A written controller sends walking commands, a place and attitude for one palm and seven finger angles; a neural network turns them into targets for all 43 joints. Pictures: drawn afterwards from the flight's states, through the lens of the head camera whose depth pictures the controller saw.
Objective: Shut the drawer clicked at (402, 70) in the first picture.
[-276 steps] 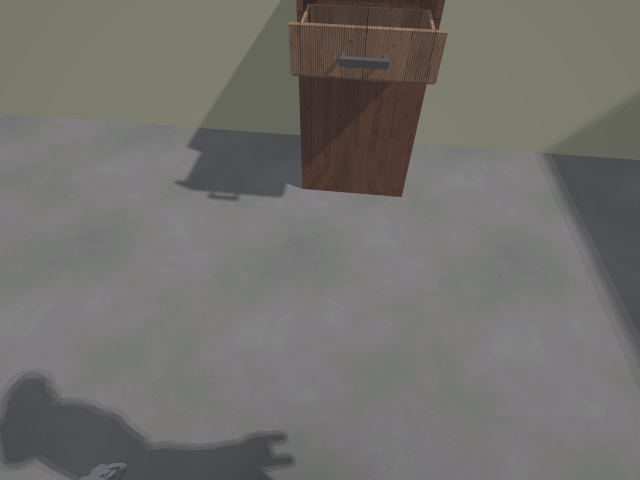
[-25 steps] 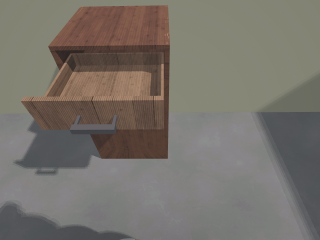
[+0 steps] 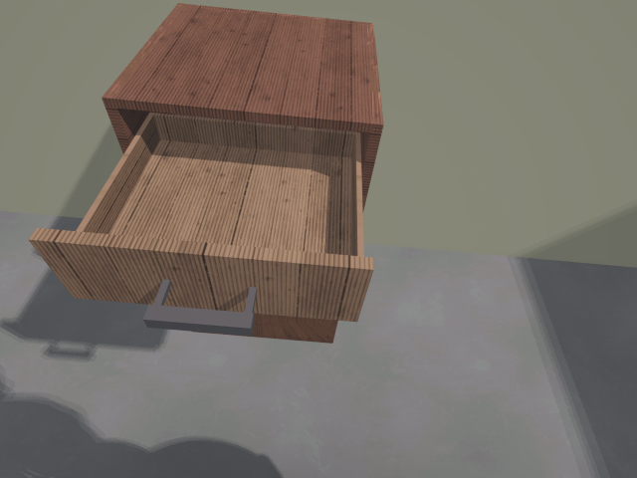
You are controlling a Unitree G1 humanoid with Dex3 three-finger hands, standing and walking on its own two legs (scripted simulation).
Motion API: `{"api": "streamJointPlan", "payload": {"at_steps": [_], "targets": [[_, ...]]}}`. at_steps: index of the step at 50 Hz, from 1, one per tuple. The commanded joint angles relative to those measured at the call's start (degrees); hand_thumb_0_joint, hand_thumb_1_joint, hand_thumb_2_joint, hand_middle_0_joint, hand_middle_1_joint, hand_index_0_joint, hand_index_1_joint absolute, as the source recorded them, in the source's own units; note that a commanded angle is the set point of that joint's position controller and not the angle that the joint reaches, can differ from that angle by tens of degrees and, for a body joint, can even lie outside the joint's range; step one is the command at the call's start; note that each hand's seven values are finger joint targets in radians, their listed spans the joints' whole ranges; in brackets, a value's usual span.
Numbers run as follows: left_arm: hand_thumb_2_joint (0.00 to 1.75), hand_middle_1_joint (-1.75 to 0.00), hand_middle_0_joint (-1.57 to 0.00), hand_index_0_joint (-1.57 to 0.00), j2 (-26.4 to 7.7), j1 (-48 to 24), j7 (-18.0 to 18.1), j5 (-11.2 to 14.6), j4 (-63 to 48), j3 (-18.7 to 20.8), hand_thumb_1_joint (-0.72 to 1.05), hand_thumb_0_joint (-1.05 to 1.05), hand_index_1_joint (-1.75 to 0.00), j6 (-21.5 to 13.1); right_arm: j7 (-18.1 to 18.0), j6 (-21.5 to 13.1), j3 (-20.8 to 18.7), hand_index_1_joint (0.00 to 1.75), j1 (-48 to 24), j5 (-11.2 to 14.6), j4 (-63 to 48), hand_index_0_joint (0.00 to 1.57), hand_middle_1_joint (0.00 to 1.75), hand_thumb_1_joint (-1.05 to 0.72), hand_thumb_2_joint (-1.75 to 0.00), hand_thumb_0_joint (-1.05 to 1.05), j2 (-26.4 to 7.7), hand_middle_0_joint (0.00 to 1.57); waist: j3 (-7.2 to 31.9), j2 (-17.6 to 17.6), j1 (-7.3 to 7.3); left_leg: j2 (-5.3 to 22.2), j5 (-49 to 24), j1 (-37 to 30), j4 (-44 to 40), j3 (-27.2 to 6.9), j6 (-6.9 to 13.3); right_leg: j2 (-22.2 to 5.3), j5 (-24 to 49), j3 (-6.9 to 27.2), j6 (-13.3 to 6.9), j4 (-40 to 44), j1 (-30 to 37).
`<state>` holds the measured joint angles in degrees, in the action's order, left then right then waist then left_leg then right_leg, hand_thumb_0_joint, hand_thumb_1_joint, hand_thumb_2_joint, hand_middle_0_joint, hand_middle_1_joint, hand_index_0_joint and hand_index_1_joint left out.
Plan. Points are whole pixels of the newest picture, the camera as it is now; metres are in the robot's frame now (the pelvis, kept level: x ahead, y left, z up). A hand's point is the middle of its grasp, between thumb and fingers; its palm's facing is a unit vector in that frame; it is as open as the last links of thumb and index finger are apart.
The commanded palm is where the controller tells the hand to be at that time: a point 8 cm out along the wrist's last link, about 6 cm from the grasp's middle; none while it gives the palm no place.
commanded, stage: come to a stop and stand still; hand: left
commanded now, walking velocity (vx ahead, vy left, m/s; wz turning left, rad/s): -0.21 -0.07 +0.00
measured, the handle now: (204, 305) +0.32 +0.18 +0.01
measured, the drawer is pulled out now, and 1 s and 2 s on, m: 0.30 0.30 0.30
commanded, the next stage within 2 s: look again from close up in 0.90 s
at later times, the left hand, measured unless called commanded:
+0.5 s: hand out of the picture +0.05 +0.13 -0.15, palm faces +0.05 -0.96 -0.28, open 7.3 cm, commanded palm none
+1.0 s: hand out of the picture -0.04 +0.15 -0.18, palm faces +0.05 -0.98 -0.19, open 7.4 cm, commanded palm none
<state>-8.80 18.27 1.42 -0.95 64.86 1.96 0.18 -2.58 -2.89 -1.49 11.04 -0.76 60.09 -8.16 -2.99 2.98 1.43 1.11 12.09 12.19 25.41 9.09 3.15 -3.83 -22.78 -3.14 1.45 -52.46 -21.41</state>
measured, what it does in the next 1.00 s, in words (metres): steps on the spot: right foot, then left foot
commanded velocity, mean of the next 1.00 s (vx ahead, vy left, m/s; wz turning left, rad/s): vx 0.01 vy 0.02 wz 0.00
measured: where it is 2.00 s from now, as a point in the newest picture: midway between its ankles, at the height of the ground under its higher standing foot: outside the picture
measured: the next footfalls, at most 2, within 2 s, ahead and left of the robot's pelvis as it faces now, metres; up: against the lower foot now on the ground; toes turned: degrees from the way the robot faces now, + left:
right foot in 0.26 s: +0.06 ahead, -0.16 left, +0.00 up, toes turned -5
left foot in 0.72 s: +0.02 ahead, +0.09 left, +0.00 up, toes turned +5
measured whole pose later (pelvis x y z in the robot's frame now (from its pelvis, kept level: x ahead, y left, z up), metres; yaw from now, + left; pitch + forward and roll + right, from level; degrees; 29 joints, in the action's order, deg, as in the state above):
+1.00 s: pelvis -0.02 -0.03 +0.00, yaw +0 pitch +0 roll +2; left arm -9.8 16.9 0.8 -0.8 64.6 1.6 0.3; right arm -2.2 -0.7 -0.6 17.2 -0.8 64.2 -6.6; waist -1.4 2.3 0.5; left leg -0.2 16.5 7.4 23.6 1.6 -0.8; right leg -2.1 -13.9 -2.6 0.9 -28.3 -12.9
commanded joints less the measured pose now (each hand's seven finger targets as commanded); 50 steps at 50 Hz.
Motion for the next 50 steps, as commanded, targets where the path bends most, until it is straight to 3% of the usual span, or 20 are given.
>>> {"api": "streamJointPlan", "payload": {"at_steps": [1,8,11,12,13,14,15,19,23,30,34,35,36,37,38,42,46,48,49,50], "targets": [[0.9,-0.3,-0.2,-0.2,-1.9,5.2,0.6,0.0,-1.8,0.2,0.9,0.0,-0.3,1.6,-0.7,1.0,-1.0,0.3,2.8,0.1,-0.1,0.2,0.3,-0.9,-0.9,0.0,-8.0,0.2,3.7,-8.3,-0.13,16.4,-38.9,-3.8,-7.6,-9.4,5.6,-1.1,1.7,1.3,1.0,4.2,2.1],[0.9,-0.3,-0.2,-0.2,-3.7,-0.1,0.8,-0.1,-6.4,1.4,0.9,0.0,-0.3,2.2,-0.3,3.1,-3.2,0.3,2.2,-0.6,-0.9,0.2,0.3,-0.9,-0.9,0.0,-10.1,0.2,2.0,-13.9,-0.91,16.9,-33.2,-2.8,-5.0,-11.0,6.1,0.2,0.1,0.7,-0.3,9.7,3.0],[0.9,-0.3,-0.2,-0.2,-4.8,2.7,0.9,-0.3,-5.9,1.4,0.9,0.0,-0.3,0.8,0.4,3.4,-3.3,0.3,1.8,-0.1,-1.0,0.2,0.3,-0.9,-0.9,0.0,-9.0,0.2,4.1,-7.7,0.86,11.5,-20.2,-1.6,1.9,-8.3,1.1,-0.2,16.0,0.3,-0.3,27.8,10.8],[0.9,-0.3,-0.2,-0.2,-8.0,1.6,1.2,-0.7,-6.3,1.7,0.9,0.0,-0.3,0.0,0.8,3.4,-3.0,0.3,3.6,0.5,-1.4,0.2,0.3,-0.9,-0.9,0.0,-6.1,0.2,4.9,1.2,-0.37,6.3,-7.3,2.8,7.7,-4.9,-2.4,-7.0,28.6,9.0,-2.4,31.1,13.5],[0.9,-0.3,-0.2,-0.2,-11.7,-0.3,1.1,-0.6,-6.8,2.0,0.9,0.0,-0.3,-0.5,1.3,3.8,-2.5,0.3,4.5,0.7,-2.1,0.2,0.3,-0.9,-0.9,0.0,-3.7,0.2,4.3,9.0,-1.38,1.1,11.8,6.8,11.3,-2.3,-4.7,-16.0,39.9,15.4,-7.3,32.4,13.1],[0.9,-0.3,-0.2,-0.2,-12.2,0.7,1.1,-0.5,-7.3,2.1,0.9,0.0,-0.3,-0.5,1.0,5.1,-2.6,0.3,2.9,0.4,-2.6,0.2,0.3,-0.9,-0.9,0.0,-3.9,0.2,5.1,9.5,0.56,0.5,21.0,5.7,18.6,-5.6,-4.9,-19.2,41.8,18.2,-11.5,34.6,9.9],[0.9,-0.3,-0.2,-0.2,-11.9,-0.9,1.3,-0.4,-7.2,2.3,0.9,0.0,-0.3,-0.6,0.9,5.6,-2.6,0.3,2.5,0.2,-2.6,0.2,0.3,-0.9,-0.9,0.0,-4.5,0.2,4.9,10.9,0.05,0.6,21.7,7.3,23.8,-8.5,-4.6,-18.5,42.3,18.3,-13.0,34.4,9.5],[0.9,-0.3,-0.2,-0.2,-10.4,-4.2,1.5,-0.2,-8.5,2.3,0.9,0.0,-0.3,-0.5,1.5,5.8,-2.9,0.3,3.7,0.2,-1.4,0.2,0.3,-0.9,-0.9,0.0,-6.1,0.2,4.2,4.6,-0.49,0.5,14.0,12.6,33.2,-10.4,-5.7,-14.4,41.6,11.8,-11.9,32.0,14.0],[0.9,-0.3,-0.2,-0.2,-11.0,-2.2,1.6,-0.4,-8.6,2.8,0.9,0.0,-0.3,-0.6,1.9,5.9,-2.8,0.3,2.7,-0.2,-2.5,0.2,0.3,-0.9,-0.9,0.0,-6.6,0.2,4.3,6.2,0.91,0.6,11.8,13.7,31.4,-10.6,-6.5,-14.3,32.2,13.0,-11.4,34.0,15.9],[0.9,-0.3,-0.2,-0.2,-12.4,-1.9,0.8,-1.0,-8.4,3.4,0.9,0.0,-0.3,-0.2,2.3,4.7,-2.0,0.3,2.3,0.1,-3.5,0.2,0.3,-0.9,-0.9,0.0,-5.6,0.2,4.4,7.9,1.81,-0.4,12.8,5.6,13.2,-7.3,-5.3,-12.5,13.8,15.0,-10.9,38.0,12.9],[0.9,-0.3,-0.2,-0.2,-9.8,-5.5,0.4,-0.2,-7.5,2.4,0.9,0.0,-0.3,0.3,1.7,3.3,-1.2,0.3,9.9,0.1,-0.1,0.2,0.3,-0.9,-0.9,0.0,-4.8,0.2,4.0,4.8,-2.34,0.1,2.6,-11.0,-5.9,-6.9,-4.2,-6.0,-1.7,9.7,-5.1,35.1,1.1],[0.9,-0.3,-0.2,-0.2,-7.1,-4.6,0.2,0.2,-7.6,1.6,0.9,0.0,-0.3,0.6,1.5,2.9,-1.4,0.3,10.5,-0.4,0.0,0.2,0.3,-0.9,-0.9,0.0,-7.1,0.2,2.0,-3.6,-2.28,4.9,7.4,-9.6,-9.2,-12.9,-2.4,-2.3,-3.8,7.1,-2.8,31.4,-2.9],[0.9,-0.3,-0.2,-0.2,-4.8,-4.5,0.0,0.3,-7.8,1.1,0.9,0.0,-0.3,0.6,1.3,2.8,-1.5,0.3,9.7,-0.8,-0.5,0.2,0.3,-0.9,-0.9,0.0,-9.5,0.2,-0.5,-10.3,-2.19,11.1,17.3,-1.6,-14.5,-20.3,-0.1,0.7,-0.2,2.7,-1.3,26.4,-0.9],[0.9,-0.3,-0.2,-0.2,-4.2,-4.1,-0.3,0.1,-7.5,0.9,0.9,0.0,-0.3,0.6,1.3,3.0,-1.5,0.3,6.2,-1.0,-1.4,0.2,0.3,-0.9,-0.9,0.0,-11.2,0.2,-2.3,-12.3,-0.99,14.5,27.4,7.3,-19.0,-25.0,1.9,2.0,1.5,0.1,-0.6,21.6,3.0],[0.9,-0.3,-0.2,-0.2,-4.1,-4.7,-0.4,-0.6,-6.4,0.8,0.9,0.0,-0.3,1.0,1.2,2.7,-1.4,0.3,3.1,-0.8,-1.6,0.2,0.3,-0.9,-0.9,0.0,-10.5,0.2,-4.9,-17.0,-0.91,14.5,29.7,10.5,-22.6,-26.3,2.4,2.0,2.8,-0.1,-0.1,16.8,4.0],[0.9,-0.3,-0.2,-0.2,-4.0,-1.8,-1.1,-0.6,-4.5,0.6,0.9,0.0,-0.3,0.5,0.2,1.8,-0.8,0.3,4.1,-0.5,-0.5,0.2,0.3,-0.9,-0.9,0.0,-8.8,0.2,-5.4,-11.8,-0.73,12.9,9.2,1.5,-17.9,-20.9,4.0,1.3,1.1,1.9,-0.3,8.9,-2.3],[0.9,-0.3,-0.2,-0.2,-2.7,-1.7,-0.8,0.2,-3.8,-0.1,0.9,0.0,-0.3,-0.4,-0.4,1.5,-0.9,0.3,7.9,-0.5,2.1,0.2,0.3,-0.9,-0.9,0.0,-8.4,0.2,-0.6,-10.9,-1.79,12.0,-21.0,-7.6,-8.7,-16.8,4.2,1.3,2.0,0.5,0.2,20.4,1.6],[0.9,-0.3,-0.2,-0.2,-3.6,2.7,-0.4,0.5,-1.6,0.0,0.9,0.0,-0.3,-1.0,-0.6,1.3,-0.8,0.3,8.5,0.1,3.1,0.2,0.3,-0.9,-0.9,0.0,-7.7,0.2,3.0,-8.8,-0.31,9.0,-26.5,-7.0,-2.2,-13.9,1.1,0.6,16.4,1.4,-0.3,32.1,10.9],[0.9,-0.3,-0.2,-0.2,-5.5,3.9,0.0,0.6,-0.8,0.2,0.9,0.0,-0.3,-1.4,-0.4,1.1,-0.7,0.3,9.3,0.6,3.3,0.2,0.3,-0.9,-0.9,0.0,-6.1,0.2,3.7,-4.4,-0.89,6.7,-21.5,-2.5,-0.4,-11.9,-1.2,-2.2,27.2,5.1,-1.4,32.2,17.3],[0.9,-0.3,-0.2,-0.2,-6.6,8.2,2.9,-0.3,1.7,-0.4,0.9,0.0,-0.3,-1.9,0.3,0.2,-0.4,0.3,2.4,0.9,-1.1,0.2,0.3,-0.9,-0.9,0.0,-7.1,0.2,-0.1,-6.1,0.99,5.0,-14.2,-0.1,8.7,-7.8,-3.8,-6.0,45.0,8.5,-2.5,31.2,11.9]]}}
